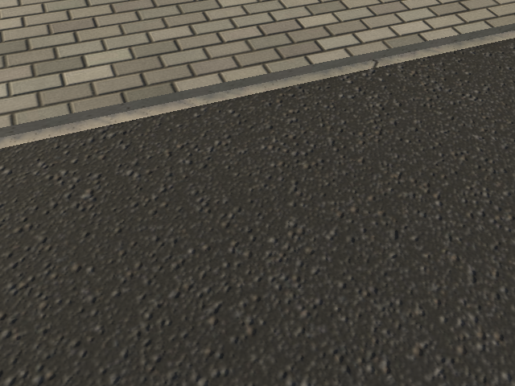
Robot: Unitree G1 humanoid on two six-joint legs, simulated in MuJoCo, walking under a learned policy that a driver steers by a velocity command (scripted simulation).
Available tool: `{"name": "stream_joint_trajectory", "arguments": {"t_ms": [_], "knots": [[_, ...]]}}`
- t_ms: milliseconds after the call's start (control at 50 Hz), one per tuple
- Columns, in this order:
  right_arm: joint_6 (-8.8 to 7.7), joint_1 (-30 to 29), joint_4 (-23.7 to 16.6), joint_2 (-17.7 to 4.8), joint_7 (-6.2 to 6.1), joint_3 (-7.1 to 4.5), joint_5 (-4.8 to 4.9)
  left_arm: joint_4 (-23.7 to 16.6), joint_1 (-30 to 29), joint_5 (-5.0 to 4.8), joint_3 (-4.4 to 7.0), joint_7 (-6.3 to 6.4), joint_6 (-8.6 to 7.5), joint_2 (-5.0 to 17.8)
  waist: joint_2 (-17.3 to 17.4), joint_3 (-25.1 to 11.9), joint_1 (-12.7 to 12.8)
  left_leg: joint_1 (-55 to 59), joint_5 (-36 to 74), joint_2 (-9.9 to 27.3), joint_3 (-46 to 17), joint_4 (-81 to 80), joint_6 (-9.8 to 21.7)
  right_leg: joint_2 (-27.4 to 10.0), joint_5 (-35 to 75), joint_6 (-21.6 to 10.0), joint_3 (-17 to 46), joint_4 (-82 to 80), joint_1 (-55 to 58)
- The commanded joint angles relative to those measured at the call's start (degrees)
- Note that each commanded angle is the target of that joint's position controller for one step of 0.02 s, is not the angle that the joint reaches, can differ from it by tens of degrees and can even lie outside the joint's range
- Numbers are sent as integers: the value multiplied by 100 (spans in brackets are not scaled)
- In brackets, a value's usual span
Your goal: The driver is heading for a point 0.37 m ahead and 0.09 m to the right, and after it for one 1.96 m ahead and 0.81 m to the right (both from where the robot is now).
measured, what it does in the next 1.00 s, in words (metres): walks ahead, turning right: right foot, then left foot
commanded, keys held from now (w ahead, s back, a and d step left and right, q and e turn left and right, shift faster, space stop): w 0.28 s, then e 0.72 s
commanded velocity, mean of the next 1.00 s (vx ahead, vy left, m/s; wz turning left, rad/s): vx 0.22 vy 0.00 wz -0.28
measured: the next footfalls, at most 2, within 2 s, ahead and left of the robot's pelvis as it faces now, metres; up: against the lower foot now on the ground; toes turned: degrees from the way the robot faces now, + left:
right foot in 0.30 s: +0.30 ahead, -0.15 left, +0.00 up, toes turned -3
left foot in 0.78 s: +0.45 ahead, +0.05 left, +0.00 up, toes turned -18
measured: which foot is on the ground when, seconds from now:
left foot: down 0.00-0.32, up 0.34-0.76, down 0.78-1.00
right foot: up 0.00-0.28, down 0.30-0.78, up 0.80-1.00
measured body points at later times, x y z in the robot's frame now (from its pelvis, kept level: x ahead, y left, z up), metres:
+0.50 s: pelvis +0.22 -0.07 +0.00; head +0.26 -0.09 +0.44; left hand +0.34 +0.20 -0.12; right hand +0.32 -0.36 -0.12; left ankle +0.22 +0.09 -0.67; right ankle +0.26 -0.15 -0.75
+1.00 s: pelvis +0.33 -0.05 +0.00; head +0.38 -0.05 +0.44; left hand +0.56 +0.18 -0.12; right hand +0.38 -0.36 -0.09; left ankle +0.41 +0.06 -0.75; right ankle +0.27 -0.17 -0.68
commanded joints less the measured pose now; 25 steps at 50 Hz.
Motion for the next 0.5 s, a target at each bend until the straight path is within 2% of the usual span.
{"name": "stream_joint_trajectory", "arguments": {"t_ms": [20,100,140,180,220,240,260,280,300,320,340,360,380,400,420,440,460,500], "knots": [[-147,40,-290,-883,-30,-223,-14,-543,-835,52,97,-82,-205,424,888,566,-184,837,196,1433,-1489,-1388,926,-347,855,71,176,-112,-1938],[-146,229,-194,-1036,-39,-277,16,-729,-1316,69,-44,-142,-185,160,865,580,-323,261,910,1184,-708,-1421,872,-143,1796,319,-34,-1425,-1141],[-148,423,-99,-1115,-35,-302,35,-844,-1570,44,-85,-179,-179,163,851,670,-400,104,941,1271,-623,-1432,870,-36,1998,299,-106,-1852,-837],[-150,504,-14,-1165,-30,-321,78,-942,-1680,17,-90,-219,-183,246,864,765,-356,209,1022,1451,-642,-1396,842,-25,2003,170,-19,-2117,-731],[-127,494,44,-1215,-38,-345,114,-981,-1603,14,-61,-251,-207,393,876,738,-213,509,1417,1618,-645,-1224,754,-2,1809,-4,21,-2325,-594],[-104,468,56,-1264,-44,-360,108,-964,-1453,17,-29,-251,-216,484,915,618,-102,648,2016,1649,-605,-1006,697,75,1659,-95,-44,-2366,-346],[-74,410,56,-1313,-53,-369,94,-899,-1116,27,35,-226,-217,606,969,350,117,712,3118,1576,-472,-516,608,233,1539,-214,-174,-2417,190],[-31,400,62,-1250,-69,-338,74,-671,-332,32,160,-175,-204,800,906,-181,512,564,4099,1329,-217,470,465,420,1511,-374,-323,-2471,1251],[-1,457,9,-1114,-109,-263,-5,-441,604,60,267,-118,-180,1049,745,-902,906,-114,3822,1042,24,1832,219,85,1711,-582,23,-2312,2703],[-81,1138,-184,-509,-72,-87,-49,-349,1238,221,402,-86,-138,1705,-849,-1911,656,-2286,1363,151,237,4282,-317,-1526,1322,-1571,2725,-2546,4892],[-211,1014,-94,-593,-78,-81,-34,-321,1126,125,269,-130,-133,1315,-1327,-2286,636,-2823,-1728,-276,-470,5233,-409,-1894,1634,-1823,4328,-3645,4851],[-283,563,-187,-1014,-37,-205,134,-439,547,91,176,-125,-128,1062,-954,-1363,545,-3295,-1622,70,-528,5709,-380,-1735,1924,-1604,3522,-3632,4092],[-318,233,-243,-1050,-35,-190,155,-551,156,98,129,-109,-106,862,-430,-833,419,-3276,-1283,339,-345,5590,-323,-1514,2584,-1475,2704,-3568,3299],[-308,3,-270,-1025,-63,-206,51,-597,-118,106,82,-105,-92,679,-24,-413,275,-3136,-972,525,-228,5224,-340,-1246,3313,-1371,2087,-3601,2519],[-256,-8,-292,-1026,-98,-244,-30,-636,-261,166,61,-94,-104,600,-17,-335,101,-2735,-744,676,-258,4884,-333,-1052,3779,-1291,1714,-3691,1970],[-185,44,-312,-942,-122,-243,-55,-671,-358,205,88,-87,-98,668,-117,-312,-16,-2428,-637,661,-255,4725,-376,-948,4027,-1321,1582,-3810,1599],[-116,122,-317,-824,-149,-228,-73,-670,-380,212,114,-76,-112,727,-176,-337,-99,-2265,-572,621,-223,4562,-440,-908,4324,-1405,1455,-3879,1364],[-18,49,-412,-748,-207,-215,-90,-651,-371,195,163,-26,-120,845,-199,-354,-173,-2235,-349,523,-192,4042,-557,-848,4622,-1491,1284,-3929,1144]]}}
